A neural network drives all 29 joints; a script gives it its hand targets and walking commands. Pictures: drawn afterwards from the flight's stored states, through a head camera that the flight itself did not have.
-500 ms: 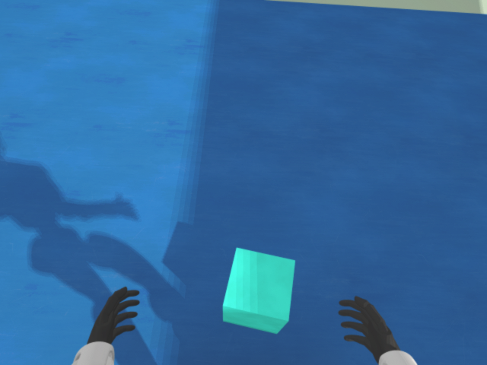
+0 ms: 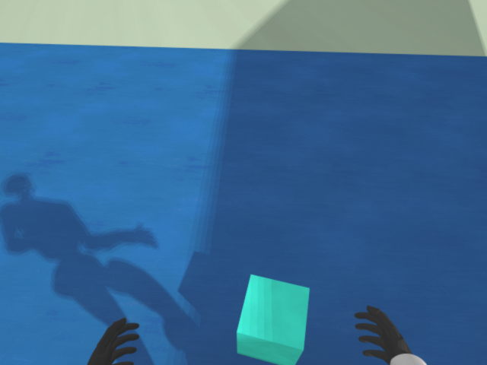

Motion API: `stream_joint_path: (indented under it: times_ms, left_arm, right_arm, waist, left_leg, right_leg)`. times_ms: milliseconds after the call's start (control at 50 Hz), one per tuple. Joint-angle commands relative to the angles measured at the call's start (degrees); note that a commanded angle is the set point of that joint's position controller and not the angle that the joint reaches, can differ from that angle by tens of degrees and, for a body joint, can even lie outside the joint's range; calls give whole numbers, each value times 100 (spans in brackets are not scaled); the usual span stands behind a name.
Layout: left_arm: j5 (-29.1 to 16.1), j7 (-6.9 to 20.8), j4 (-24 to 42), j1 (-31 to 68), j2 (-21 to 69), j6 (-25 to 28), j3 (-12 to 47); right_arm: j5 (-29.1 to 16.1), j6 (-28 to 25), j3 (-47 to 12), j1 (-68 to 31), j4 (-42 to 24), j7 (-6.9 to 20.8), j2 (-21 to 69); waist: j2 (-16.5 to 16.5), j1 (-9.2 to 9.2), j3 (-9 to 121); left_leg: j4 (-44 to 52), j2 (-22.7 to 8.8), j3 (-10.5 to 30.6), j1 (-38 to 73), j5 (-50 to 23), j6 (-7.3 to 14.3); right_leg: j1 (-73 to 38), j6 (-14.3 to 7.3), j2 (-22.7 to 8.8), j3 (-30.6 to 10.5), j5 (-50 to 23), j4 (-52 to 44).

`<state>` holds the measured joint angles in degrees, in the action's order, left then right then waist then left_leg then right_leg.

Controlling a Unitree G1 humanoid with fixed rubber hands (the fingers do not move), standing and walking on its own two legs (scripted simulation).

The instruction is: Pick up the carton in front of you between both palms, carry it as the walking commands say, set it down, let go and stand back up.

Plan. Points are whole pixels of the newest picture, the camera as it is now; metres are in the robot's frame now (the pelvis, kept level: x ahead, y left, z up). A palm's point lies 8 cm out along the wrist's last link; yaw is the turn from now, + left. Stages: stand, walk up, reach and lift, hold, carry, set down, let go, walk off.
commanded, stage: let go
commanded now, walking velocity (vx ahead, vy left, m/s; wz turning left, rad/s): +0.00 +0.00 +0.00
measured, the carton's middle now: (272, 321) +0.41 -0.11 -0.65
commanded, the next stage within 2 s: stand in 0.04 s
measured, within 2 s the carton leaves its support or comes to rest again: neither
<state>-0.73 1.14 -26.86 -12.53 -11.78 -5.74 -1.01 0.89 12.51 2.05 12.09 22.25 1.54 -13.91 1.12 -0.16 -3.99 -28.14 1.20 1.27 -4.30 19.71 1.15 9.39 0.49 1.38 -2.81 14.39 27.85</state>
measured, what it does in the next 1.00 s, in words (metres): stands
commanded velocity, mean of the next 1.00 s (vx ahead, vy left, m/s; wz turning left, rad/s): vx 0.00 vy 0.00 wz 0.00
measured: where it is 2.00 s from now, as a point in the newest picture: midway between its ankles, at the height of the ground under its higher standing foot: outside the picture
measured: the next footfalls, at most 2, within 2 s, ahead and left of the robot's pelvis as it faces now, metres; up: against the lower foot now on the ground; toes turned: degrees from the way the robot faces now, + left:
none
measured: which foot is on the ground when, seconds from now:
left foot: down 0.00-1.00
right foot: down 0.00-1.00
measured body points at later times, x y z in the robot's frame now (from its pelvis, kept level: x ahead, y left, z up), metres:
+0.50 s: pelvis +0.01 -0.04 +0.00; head +0.01 -0.07 +0.45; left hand +0.12 +0.25 -0.09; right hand +0.15 -0.31 -0.12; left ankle -0.04 +0.10 -0.74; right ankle +0.01 -0.13 -0.74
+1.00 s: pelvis -0.01 -0.04 +0.00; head -0.01 -0.06 +0.45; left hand +0.09 +0.25 -0.10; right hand +0.11 -0.33 -0.12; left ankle -0.04 +0.10 -0.74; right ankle +0.01 -0.13 -0.74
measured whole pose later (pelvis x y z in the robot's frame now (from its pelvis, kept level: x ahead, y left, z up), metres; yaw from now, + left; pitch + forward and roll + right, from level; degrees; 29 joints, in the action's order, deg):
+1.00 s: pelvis -0.01 -0.04 +0.00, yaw +3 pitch -3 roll +0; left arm 0.8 -1.0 -49.8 -9.9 -16.7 0.8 -3.5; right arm 0.7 -1.0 1.6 13.8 47.5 -2.3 -19.4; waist 2.4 0.4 -2.2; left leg -26.4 -0.6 4.7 -6.3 17.5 -2.2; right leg 11.3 -2.9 2.8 0.8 13.8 27.7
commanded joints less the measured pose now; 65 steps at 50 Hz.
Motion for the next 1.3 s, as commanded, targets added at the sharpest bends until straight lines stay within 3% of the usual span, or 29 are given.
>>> stream_joint_path:
  times_ms: [0,20,40,100,140,240,360,540,1280]
  left_arm:
    - [34,22,498,143,-528,32,-200]
    - [38,37,514,155,-531,22,-209]
    - [254,-134,-444,105,-1084,229,-492]
    - [271,-222,-595,200,-1105,528,-535]
    - [258,-193,-671,342,-1040,620,-519]
    - [255,-201,-928,381,-1089,726,-530]
    - [230,-261,-1197,286,-1213,757,-529]
    - [206,-267,-1491,267,-1281,755,-503]
    - [106,-227,-2339,486,-1470,726,-391]
  right_arm:
    - [-24,-8,160,-265,-624,-55,-564]
    - [-28,10,154,-270,-647,-62,-551]
    - [-113,-528,368,-570,206,-92,-1018]
    - [-3,-1100,344,-345,458,-62,-825]
    - [23,-1229,349,-281,654,-65,-842]
    - [43,-1358,343,-196,999,-137,-946]
    - [39,-1400,313,-46,1337,-244,-1029]
    - [27,-1396,229,84,1694,-338,-1094]
    - [-38,-1439,91,74,2608,-381,-1389]
  waist:
    - [28,40,230]
    - [3,37,238]
    - [734,193,489]
    - [145,79,389]
    - [-132,23,301]
    - [-259,22,483]
    - [-275,46,603]
    - [-174,58,531]
    - [-104,59,188]
  left_leg:
    - [601,-46,20,-694,-1792,-201]
    - [598,-28,4,-708,-1693,-181]
    - [323,-183,113,-848,-963,-210]
    - [332,-260,323,-740,-310,-147]
    - [266,-262,342,-648,-340,-115]
    - [174,-328,420,-501,-935,-108]
    - [158,-367,464,-484,-1211,-140]
    - [203,-419,488,-531,-1260,-163]
    - [792,-602,650,-541,-879,-85]
  right_leg:
    - [-609,35,282,300,-1032,-179]
    - [-631,45,269,288,-1035,-181]
    - [-10,-16,-272,119,-905,-56]
    - [435,-105,-301,-68,-177,-256]
    - [645,-131,-326,-163,17,-397]
    - [449,-160,-405,-211,-749,-343]
    - [147,-197,-512,-289,-1340,-291]
    - [-23,-211,-589,-355,-1537,-338]
    - [-34,-201,-645,-469,-549,-793]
